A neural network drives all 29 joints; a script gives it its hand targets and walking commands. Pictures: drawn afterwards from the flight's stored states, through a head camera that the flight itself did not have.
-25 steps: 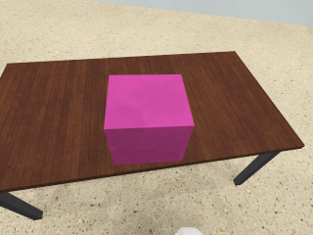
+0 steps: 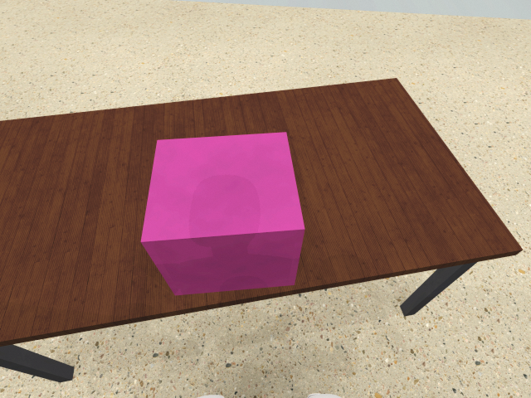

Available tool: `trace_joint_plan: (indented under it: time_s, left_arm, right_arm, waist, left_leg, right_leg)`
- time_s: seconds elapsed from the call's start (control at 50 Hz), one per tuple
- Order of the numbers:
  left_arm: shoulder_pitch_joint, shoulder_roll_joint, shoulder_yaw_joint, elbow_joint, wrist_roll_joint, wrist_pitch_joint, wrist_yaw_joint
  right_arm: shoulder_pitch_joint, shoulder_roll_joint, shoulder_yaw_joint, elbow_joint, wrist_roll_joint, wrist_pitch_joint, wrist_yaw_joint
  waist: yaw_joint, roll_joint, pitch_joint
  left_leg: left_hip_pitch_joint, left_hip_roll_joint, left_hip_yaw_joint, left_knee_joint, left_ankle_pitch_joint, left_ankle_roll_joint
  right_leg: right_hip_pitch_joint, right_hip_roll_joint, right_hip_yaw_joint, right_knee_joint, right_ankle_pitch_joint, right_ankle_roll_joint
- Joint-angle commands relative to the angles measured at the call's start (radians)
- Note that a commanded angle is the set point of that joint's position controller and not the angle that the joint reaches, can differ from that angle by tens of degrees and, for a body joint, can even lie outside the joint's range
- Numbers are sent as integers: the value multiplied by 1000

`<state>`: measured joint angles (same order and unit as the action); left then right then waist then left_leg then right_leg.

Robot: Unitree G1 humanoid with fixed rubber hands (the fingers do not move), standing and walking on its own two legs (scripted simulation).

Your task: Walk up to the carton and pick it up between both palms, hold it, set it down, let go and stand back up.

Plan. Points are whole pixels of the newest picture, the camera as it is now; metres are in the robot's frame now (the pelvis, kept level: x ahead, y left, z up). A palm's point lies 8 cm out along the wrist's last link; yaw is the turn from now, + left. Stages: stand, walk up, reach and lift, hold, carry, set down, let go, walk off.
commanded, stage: walk up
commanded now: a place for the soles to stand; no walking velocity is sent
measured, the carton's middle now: (229, 216) +0.46 +0.08 -0.08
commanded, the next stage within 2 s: reach and lift in 1.18 s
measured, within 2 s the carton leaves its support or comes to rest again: neither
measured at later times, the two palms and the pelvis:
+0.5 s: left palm out of the picture +0.11 +0.32 -0.13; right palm out of the picture +0.09 -0.26 -0.10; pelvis +0.01 +0.04 +0.00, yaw +1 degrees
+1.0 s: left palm out of the picture +0.10 +0.32 -0.12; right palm out of the picture +0.09 -0.27 -0.10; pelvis +0.00 +0.03 +0.00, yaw +1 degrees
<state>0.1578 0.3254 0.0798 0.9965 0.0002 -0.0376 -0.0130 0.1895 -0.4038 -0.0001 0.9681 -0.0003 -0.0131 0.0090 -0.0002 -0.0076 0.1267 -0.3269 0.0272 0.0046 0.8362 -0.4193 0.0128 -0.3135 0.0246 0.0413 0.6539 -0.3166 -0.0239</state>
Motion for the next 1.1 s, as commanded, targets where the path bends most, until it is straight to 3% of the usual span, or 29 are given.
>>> trace_joint_plan:
  time_s: [0.0,0.02,0.04,0.06,0.08,0.1,0.16,0.22,0.26,0.28,0.3,0.32,0.34,0.36,0.4,0.42,0.44,0.46,0.5,0.58,0.6,0.64,0.68,0.7,0.8,0.86,0.94,0.96,1.08]
  left_arm:
    - [-87,282,56,-123,24,-1,21]
    - [-105,257,45,-140,17,6,18]
    - [-110,205,26,-154,7,7,15]
    - [-102,168,14,-150,4,12,15]
    - [-111,190,20,-123,4,27,24]
    - [-112,213,20,-127,4,27,20]
    - [-115,220,26,-112,7,16,9]
    - [-94,198,27,-104,2,15,13]
    - [-72,192,31,-78,10,7,16]
    - [-60,235,34,-63,20,0,21]
    - [-25,250,37,-55,19,0,24]
    - [4,269,49,-40,29,-2,28]
    - [-16,302,47,-36,21,-5,28]
    - [-94,284,34,-71,18,-3,27]
    - [-164,246,28,-86,8,8,19]
    - [-198,232,23,-93,6,14,18]
    - [-196,226,23,-98,9,24,14]
    - [-202,219,16,-94,4,27,18]
    - [-163,202,16,-76,10,25,10]
    - [-169,242,26,-79,15,11,4]
    - [-192,262,33,-82,19,14,1]
    - [-174,237,21,-75,15,19,3]
    - [-164,229,20,-74,21,20,5]
    - [-184,230,20,-70,20,24,1]
    - [-178,227,30,-70,19,22,-4]
    - [-172,231,27,-60,23,16,-2]
    - [-163,235,24,-68,17,15,1]
    - [-165,227,24,-74,10,14,2]
    - [-184,242,32,-81,15,18,1]
  right_arm:
    - [105,-143,-74,-5,-10,-58,-34]
    - [161,-160,-78,9,-14,-64,-36]
    - [176,-210,-93,11,-22,-76,-42]
    - [134,-247,-95,-2,-25,-81,-42]
    - [48,-247,-85,-25,-22,-82,-44]
    - [39,-277,-82,-33,-21,-87,-43]
    - [-2,-236,-69,-54,-24,-87,-48]
    - [27,-235,-83,-50,-15,-75,-56]
    - [10,-224,-82,-50,-6,-63,-54]
    - [-11,-191,-73,-56,3,-58,-57]
    - [-20,-192,-76,-61,3,-58,-55]
    - [-44,-166,-68,-77,16,-63,-56]
    - [-8,-143,-64,-51,17,-50,-55]
    - [13,-147,-66,-41,8,-48,-55]
    - [48,-167,-77,-28,-15,-57,-49]
    - [37,-212,-84,-18,-19,-62,-46]
    - [5,-218,-84,-42,-5,-66,-44]
    - [-25,-231,-81,-38,-15,-68,-44]
    - [-73,-233,-72,-48,-16,-69,-43]
    - [-100,-179,-54,-58,-18,-58,-41]
    - [-70,-184,-54,-43,-15,-57,-38]
    - [-79,-191,-63,-45,-19,-57,-37]
    - [-83,-194,-61,-44,-25,-55,-37]
    - [-93,-198,-62,-48,-26,-60,-34]
    - [-120,-210,-57,-38,-26,-58,-26]
    - [-96,-200,-59,-39,-37,-57,-27]
    - [-79,-193,-61,-43,-23,-62,-32]
    - [-70,-179,-56,-40,-24,-62,-31]
    - [-101,-194,-61,-49,-21,-57,-31]
  waist:
    - [-35,-127,-190]
    - [-52,-103,-203]
    - [-74,46,-220]
    - [-40,119,-197]
    - [-9,77,-162]
    - [-16,149,-135]
    - [1,233,-88]
    - [-9,208,-133]
    - [16,182,-219]
    - [29,118,-238]
    - [33,114,-273]
    - [45,17,-261]
    - [34,-9,-262]
    - [-11,-4,-258]
    - [-37,5,-250]
    - [-41,-4,-196]
    - [-22,-21,-192]
    - [-17,39,-196]
    - [16,71,-175]
    - [13,58,-195]
    - [8,8,-222]
    - [6,60,-192]
    - [10,13,-194]
    - [2,64,-174]
    - [15,49,-150]
    - [18,73,-153]
    - [12,-12,-191]
    - [2,56,-237]
    - [8,40,-174]
  left_leg:
    - [84,2,11,-366,97,14]
    - [177,10,-16,-437,183,22]
    - [269,123,-181,-460,333,64]
    - [328,253,-405,-483,385,124]
    - [288,318,-427,-462,459,171]
    - [229,337,-459,-444,581,228]
    - [169,258,-313,-393,775,178]
    - [213,190,-222,-288,902,126]
    - [187,140,-180,-231,773,88]
    - [140,110,-97,-186,744,61]
    - [65,82,-74,-145,685,46]
    - [-40,67,-94,-77,644,11]
    - [-9,5,-38,-56,311,7]
    - [38,-1,-41,-115,180,14]
    - [144,56,-87,-302,354,28]
    - [146,120,-198,-346,460,63]
    - [149,185,-286,-378,491,98]
    - [176,210,-289,-393,490,137]
    - [101,212,-303,-397,492,145]
    - [17,82,-149,-363,292,38]
    - [42,74,-153,-355,241,41]
    - [59,99,-177,-397,227,59]
    - [35,109,-202,-409,198,69]
    - [29,114,-219,-432,166,68]
    - [-8,114,-236,-465,49,62]
    - [4,103,-189,-456,145,48]
    - [71,90,-179,-383,263,40]
    - [106,94,-195,-401,252,46]
    - [50,102,-191,-414,283,52]
  right_leg:
    - [128,-215,153,-68,446,-160]
    - [78,-190,100,-10,380,-122]
    - [-34,-104,52,135,276,-53]
    - [-194,-6,-17,188,-40,-4]
    - [-204,-24,-18,203,-245,8]
    - [-169,-28,0,245,-271,7]
    - [-85,-74,-24,140,-227,-8]
    - [-38,-49,-57,8,-36,-14]
    - [118,-67,-42,-129,192,-23]
    - [205,-86,-15,-114,339,-44]
    - [292,-125,44,-83,448,-69]
    - [356,-179,153,-104,512,-102]
    - [273,-262,202,-113,455,-174]
    - [223,-298,225,-107,503,-206]
    - [124,-195,102,-44,441,-104]
    - [69,-119,48,-10,373,-48]
    - [40,-95,22,2,233,-26]
    - [31,-70,14,9,162,-16]
    - [79,-79,6,-24,109,-20]
    - [200,-141,97,-136,236,-60]
    - [179,-142,94,-110,201,-64]
    - [131,-118,63,-95,148,-47]
    - [149,-113,81,-122,96,-44]
    - [129,-105,65,-104,71,-38]
    - [130,-104,75,-154,5,-40]
    - [156,-109,80,-147,85,-35]
    - [153,-130,75,-150,178,-45]
    - [149,-128,66,-133,149,-60]
    - [140,-106,66,-109,170,-34]
